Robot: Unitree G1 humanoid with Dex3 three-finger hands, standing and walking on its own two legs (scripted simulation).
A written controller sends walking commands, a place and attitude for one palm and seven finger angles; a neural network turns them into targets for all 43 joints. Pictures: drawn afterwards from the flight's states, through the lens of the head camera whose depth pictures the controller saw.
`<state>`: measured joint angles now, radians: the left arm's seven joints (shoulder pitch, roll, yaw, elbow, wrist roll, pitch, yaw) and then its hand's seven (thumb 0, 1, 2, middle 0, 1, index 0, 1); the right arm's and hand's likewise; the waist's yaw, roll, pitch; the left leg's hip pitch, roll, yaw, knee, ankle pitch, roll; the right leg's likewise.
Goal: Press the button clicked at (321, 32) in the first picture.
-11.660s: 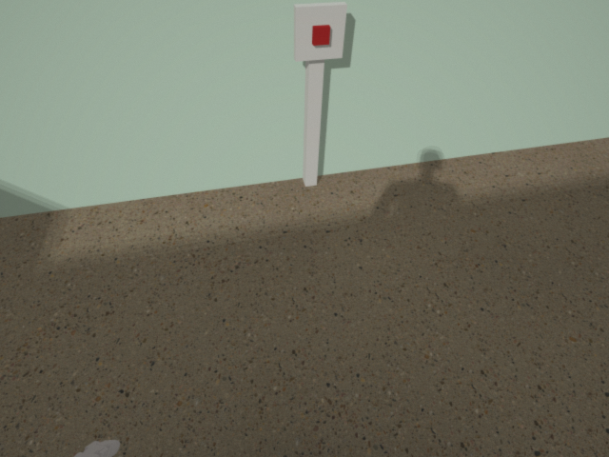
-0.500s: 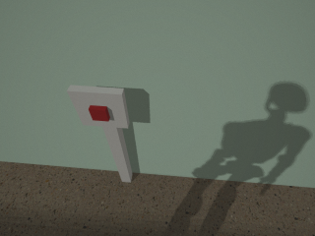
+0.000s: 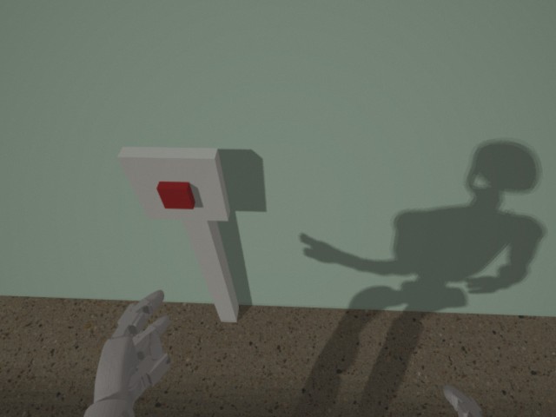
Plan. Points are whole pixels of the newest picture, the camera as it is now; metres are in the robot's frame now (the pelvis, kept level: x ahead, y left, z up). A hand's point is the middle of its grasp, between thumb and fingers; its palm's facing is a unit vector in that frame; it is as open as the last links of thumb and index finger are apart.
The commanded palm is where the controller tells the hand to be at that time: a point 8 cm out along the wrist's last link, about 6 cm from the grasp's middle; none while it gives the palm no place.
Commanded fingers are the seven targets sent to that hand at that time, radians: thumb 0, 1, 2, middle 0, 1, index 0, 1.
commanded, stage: raise the hand and make a fist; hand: left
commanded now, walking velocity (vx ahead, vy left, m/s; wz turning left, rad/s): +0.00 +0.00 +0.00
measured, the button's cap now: (177, 194) +0.52 +0.22 -0.01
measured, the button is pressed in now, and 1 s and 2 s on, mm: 0 0 0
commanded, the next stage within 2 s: aim a knuckle at the button in 1.78 s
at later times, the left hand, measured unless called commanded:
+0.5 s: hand (162, 391) +0.17 +0.17 -0.04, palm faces -0.07 -1.00 -0.03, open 3.5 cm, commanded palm +0.14 +0.23 -0.03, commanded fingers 0.00 0.90 0.90 -1.22 -1.41 -1.22 -1.41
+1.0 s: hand (138, 375) +0.19 +0.21 -0.03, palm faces +0.00 -1.00 -0.06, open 3.1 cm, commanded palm +0.17 +0.26 -0.02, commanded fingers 0.00 0.90 0.90 -1.30 -1.50 -1.30 -1.50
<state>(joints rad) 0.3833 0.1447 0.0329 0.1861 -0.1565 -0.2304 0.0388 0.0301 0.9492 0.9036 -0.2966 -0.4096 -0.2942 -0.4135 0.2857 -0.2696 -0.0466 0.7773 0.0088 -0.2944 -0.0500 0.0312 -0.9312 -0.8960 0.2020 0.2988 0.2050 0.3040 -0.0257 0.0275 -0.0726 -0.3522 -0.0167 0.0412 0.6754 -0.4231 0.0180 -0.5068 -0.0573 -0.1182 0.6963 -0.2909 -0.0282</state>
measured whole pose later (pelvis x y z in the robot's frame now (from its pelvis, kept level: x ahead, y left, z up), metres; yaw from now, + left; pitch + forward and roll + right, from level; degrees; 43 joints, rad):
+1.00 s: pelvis -0.02 +0.02 -0.07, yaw +0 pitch +17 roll -3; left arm 0.47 0.23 0.14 -0.11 -0.22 -0.41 -0.22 0.02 0.90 0.90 -1.29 -1.49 -1.29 -1.50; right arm 0.21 -0.24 -0.01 0.45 0.02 -0.17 -0.03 0.01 -0.90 -0.90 0.20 0.30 0.20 0.30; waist -0.01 0.00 -0.14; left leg -0.85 0.00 0.01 1.19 -0.63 0.05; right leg -0.96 -0.06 -0.14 1.09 -0.42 -0.01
